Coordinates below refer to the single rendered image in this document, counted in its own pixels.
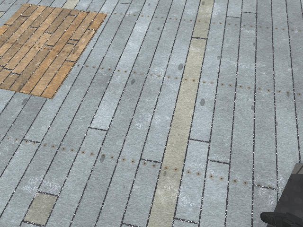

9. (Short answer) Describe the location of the right robot hand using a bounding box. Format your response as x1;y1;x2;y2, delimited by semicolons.
260;212;303;227

